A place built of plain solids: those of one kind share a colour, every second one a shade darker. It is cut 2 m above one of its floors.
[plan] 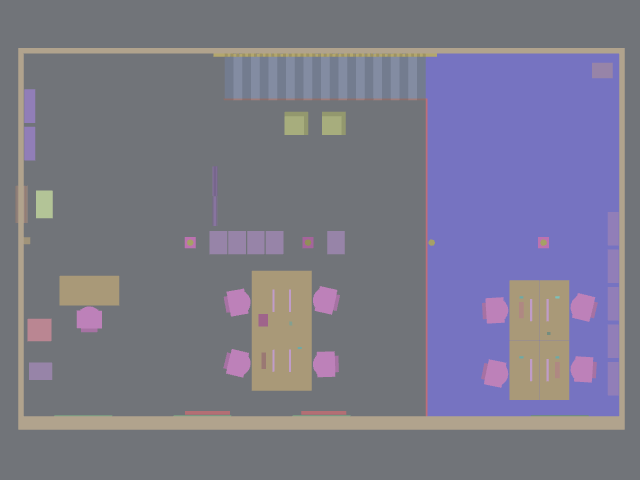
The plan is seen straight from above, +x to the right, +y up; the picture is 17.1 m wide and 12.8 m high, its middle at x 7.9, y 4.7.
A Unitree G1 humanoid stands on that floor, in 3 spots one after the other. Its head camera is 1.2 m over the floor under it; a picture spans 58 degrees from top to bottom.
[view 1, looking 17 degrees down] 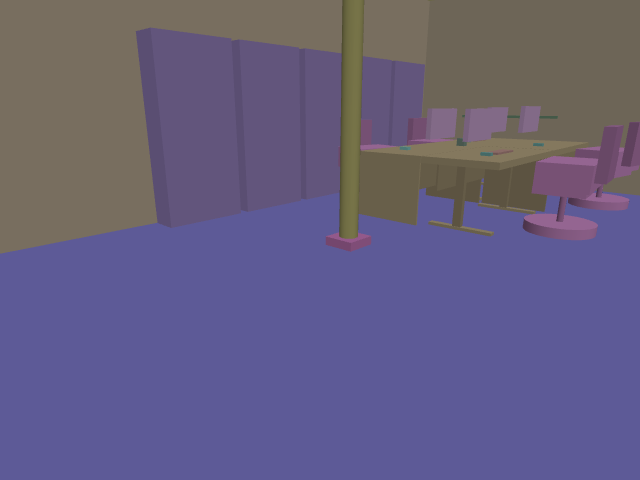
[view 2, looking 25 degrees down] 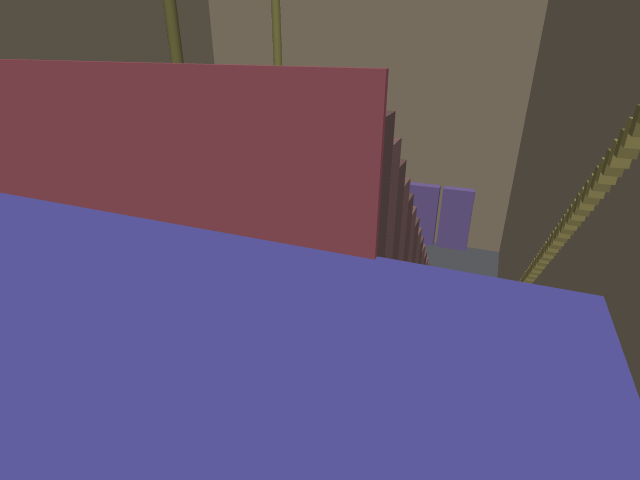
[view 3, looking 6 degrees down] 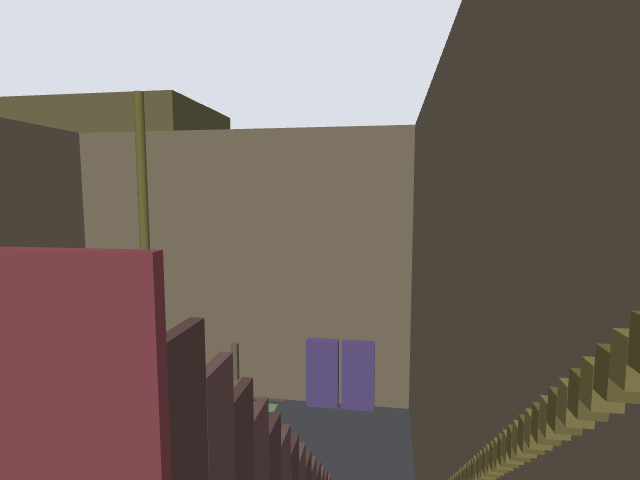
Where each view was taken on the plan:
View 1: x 11.47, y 7.58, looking -47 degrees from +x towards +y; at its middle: gallery_level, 4.10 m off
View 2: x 13.02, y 9.03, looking -158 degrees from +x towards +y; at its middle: gallery_guard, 2.68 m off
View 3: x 11.72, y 9.03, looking -171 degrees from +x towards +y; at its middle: wall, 11.93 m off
